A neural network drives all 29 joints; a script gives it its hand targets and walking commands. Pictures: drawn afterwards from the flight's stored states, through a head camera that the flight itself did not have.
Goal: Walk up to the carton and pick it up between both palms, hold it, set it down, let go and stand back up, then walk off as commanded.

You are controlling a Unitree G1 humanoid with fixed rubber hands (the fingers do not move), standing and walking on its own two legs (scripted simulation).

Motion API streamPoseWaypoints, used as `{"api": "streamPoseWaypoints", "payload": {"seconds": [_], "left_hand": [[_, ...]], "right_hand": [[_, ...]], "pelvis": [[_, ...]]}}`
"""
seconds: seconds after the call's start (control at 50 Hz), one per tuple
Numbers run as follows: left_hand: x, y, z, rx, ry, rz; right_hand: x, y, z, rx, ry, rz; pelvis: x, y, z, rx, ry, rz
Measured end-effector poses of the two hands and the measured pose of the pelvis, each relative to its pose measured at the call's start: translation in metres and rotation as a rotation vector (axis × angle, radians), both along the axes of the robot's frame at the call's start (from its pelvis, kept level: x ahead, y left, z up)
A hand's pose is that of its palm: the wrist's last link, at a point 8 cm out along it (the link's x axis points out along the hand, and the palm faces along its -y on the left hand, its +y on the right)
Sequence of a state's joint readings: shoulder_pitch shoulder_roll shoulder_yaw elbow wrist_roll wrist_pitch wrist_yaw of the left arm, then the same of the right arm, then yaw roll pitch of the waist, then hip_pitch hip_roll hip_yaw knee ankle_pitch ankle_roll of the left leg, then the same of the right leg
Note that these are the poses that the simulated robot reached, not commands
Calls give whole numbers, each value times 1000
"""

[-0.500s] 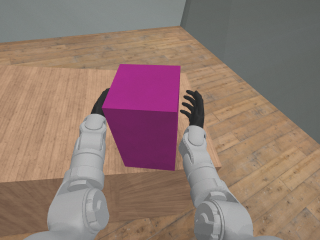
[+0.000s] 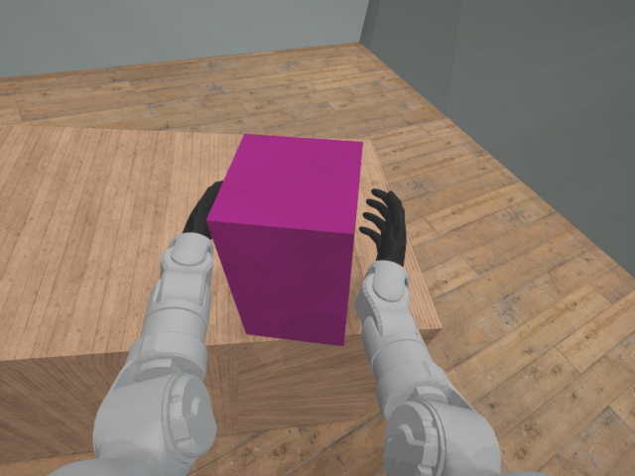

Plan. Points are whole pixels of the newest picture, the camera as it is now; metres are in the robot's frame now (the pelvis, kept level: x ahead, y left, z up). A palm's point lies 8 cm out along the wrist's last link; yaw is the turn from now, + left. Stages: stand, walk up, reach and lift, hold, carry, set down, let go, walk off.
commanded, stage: set down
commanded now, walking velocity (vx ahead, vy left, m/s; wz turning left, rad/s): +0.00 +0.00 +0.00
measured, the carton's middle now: (298, 248) +0.41 -0.01 +0.02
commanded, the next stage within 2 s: none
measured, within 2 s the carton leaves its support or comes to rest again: rests again in 1.52 s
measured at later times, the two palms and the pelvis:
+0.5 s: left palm (201, 233) +0.40 +0.12 +0.06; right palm (387, 254) +0.36 -0.12 +0.08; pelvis +0.00 +0.00 +0.00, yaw +0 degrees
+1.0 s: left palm (201, 233) +0.41 +0.12 +0.06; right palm (388, 255) +0.36 -0.12 +0.08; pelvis +0.00 +0.00 +0.00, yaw +0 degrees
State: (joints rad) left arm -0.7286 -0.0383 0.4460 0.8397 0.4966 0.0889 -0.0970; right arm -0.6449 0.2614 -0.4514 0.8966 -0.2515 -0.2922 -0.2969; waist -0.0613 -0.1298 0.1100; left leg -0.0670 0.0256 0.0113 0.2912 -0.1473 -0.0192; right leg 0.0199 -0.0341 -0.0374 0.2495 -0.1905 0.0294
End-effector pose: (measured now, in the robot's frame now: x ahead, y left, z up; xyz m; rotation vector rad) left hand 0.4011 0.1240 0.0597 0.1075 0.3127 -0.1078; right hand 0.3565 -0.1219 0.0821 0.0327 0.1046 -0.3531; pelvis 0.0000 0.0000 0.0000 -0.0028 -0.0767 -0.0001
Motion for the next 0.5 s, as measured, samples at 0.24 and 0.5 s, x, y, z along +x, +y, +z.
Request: {"api": "streamPoseWaypoints", "payload": {"seconds": [0.24,0.5], "left_hand": [[2,0,-2,5,-12,-4],[3,0,-3,0,-23,-12]], "right_hand": [[1,0,-2,-6,-10,1],[1,-1,-3,-9,-19,2]], "pelvis": [[1,0,0,0,2,0],[1,0,0,0,2,0]]}}
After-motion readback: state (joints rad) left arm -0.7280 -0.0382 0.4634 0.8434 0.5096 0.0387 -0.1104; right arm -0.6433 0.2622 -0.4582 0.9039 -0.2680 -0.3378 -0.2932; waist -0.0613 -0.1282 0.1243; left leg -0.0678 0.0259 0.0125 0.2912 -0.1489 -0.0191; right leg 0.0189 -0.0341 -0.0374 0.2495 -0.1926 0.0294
